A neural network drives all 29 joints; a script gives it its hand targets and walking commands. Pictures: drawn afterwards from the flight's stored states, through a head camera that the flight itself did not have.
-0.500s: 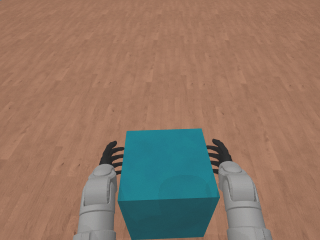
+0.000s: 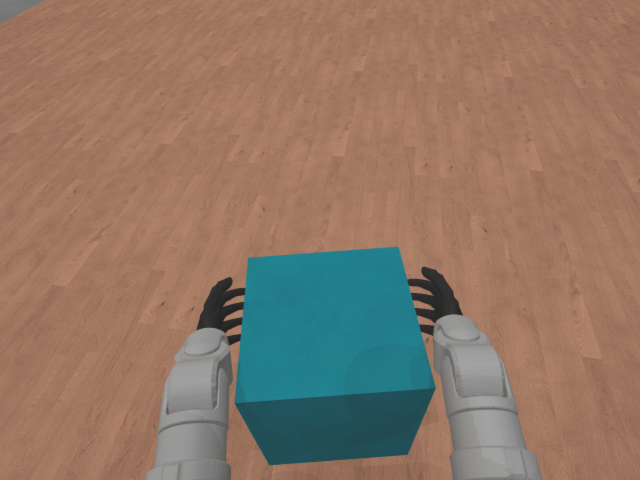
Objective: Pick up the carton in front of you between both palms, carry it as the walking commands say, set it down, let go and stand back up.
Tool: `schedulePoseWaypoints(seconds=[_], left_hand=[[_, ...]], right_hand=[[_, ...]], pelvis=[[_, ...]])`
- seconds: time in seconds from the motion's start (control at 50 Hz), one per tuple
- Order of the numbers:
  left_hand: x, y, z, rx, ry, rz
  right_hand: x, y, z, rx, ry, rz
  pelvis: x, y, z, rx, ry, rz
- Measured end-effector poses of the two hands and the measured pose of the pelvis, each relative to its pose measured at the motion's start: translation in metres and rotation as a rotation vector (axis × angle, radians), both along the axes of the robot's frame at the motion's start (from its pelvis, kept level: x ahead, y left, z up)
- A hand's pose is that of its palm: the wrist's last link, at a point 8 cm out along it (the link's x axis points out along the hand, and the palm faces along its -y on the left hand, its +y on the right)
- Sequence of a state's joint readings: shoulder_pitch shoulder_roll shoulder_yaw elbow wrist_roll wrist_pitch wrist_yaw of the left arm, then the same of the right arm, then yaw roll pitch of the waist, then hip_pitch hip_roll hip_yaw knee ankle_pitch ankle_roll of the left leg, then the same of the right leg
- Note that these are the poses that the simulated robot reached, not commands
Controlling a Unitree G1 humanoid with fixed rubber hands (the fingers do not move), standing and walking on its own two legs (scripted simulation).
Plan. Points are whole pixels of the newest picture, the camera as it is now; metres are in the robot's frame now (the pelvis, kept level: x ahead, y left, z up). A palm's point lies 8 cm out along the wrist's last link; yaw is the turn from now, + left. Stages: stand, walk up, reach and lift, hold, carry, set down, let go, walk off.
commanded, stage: hold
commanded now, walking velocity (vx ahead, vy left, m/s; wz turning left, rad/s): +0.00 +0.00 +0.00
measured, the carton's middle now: (331, 360) +0.29 +0.01 -0.06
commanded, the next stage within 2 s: set down in 0.64 s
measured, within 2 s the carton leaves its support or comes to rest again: neither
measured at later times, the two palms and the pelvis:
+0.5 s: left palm (246, 336) +0.28 +0.11 +0.04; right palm (486, 326) +0.28 -0.19 +0.04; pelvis -0.02 -0.04 +0.00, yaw +2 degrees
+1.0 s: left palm (247, 322) +0.32 +0.13 +0.00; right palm (457, 311) +0.33 -0.17 -0.01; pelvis -0.01 -0.02 -0.01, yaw +2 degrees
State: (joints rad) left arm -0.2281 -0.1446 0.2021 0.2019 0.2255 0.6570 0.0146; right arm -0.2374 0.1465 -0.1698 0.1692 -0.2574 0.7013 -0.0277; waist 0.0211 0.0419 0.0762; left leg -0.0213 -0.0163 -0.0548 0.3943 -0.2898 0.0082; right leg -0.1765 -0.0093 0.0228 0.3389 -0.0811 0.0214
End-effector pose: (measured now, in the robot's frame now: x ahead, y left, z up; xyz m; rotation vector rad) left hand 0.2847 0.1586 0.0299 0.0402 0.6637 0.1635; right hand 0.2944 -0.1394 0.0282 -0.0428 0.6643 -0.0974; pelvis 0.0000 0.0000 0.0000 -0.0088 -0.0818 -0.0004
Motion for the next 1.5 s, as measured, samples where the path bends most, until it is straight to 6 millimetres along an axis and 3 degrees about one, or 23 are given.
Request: schedulePoseWaypoints(seconds=[0.24,0.42,0.64,0.84,0.94,1.02,1.2,1.28,1.5], left_hand=[[-0.002,-0.031,0.009,0.017,0.003,-0.027],[-0.008,-0.043,0.011,0.018,-0.001,-0.008],[-0.003,-0.047,0.017,0.021,-0.005,0.013],[0.011,-0.037,0.011,0.006,0.015,0.034],[0.027,-0.033,-0.011,0.003,0.04,0.035],[0.041,-0.033,-0.04,0.023,0.054,0.017],[0.051,-0.03,-0.143,0.014,0.054,0.018],[0.05,-0.026,-0.182,-0.01,0.037,0.051],[0.075,-0.015,-0.23,-0.054,-0.023,0.109]], right_hand=[[-0.013,-0.031,0.002,0.02,0.001,-0.034],[-0.012,-0.043,0.005,0.027,-0.006,-0.022],[-0.002,-0.047,0.009,0.048,-0.013,-0.013],[0.015,-0.036,0.004,0.065,0.006,-0.02],[0.031,-0.033,-0.017,0.079,0.031,-0.033],[0.043,-0.032,-0.046,0.06,0.042,-0.027],[0.049,-0.03,-0.153,0.035,0.042,-0.009],[0.055,-0.027,-0.191,0.049,0.028,-0.001],[0.093,-0.014,-0.231,0.051,-0.026,0.027]], pelvis=[[-0.012,-0.022,-0.001,0.008,-0.026,0.017],[-0.018,-0.039,-0.002,0.014,-0.026,0.029],[-0.012,-0.047,-0.002,0.012,-0.023,0.051],[-0.004,-0.038,-0.002,0.005,-0.011,0.06],[-0.006,-0.028,-0.008,0.002,0.029,0.054],[-0.01,-0.02,-0.015,0.005,0.111,0.038],[-0.021,-0.007,-0.044,0.018,0.425,0.026],[-0.028,-0.005,-0.064,0.015,0.558,0.043],[-0.049,-0.015,-0.124,0.007,0.741,0.078]])
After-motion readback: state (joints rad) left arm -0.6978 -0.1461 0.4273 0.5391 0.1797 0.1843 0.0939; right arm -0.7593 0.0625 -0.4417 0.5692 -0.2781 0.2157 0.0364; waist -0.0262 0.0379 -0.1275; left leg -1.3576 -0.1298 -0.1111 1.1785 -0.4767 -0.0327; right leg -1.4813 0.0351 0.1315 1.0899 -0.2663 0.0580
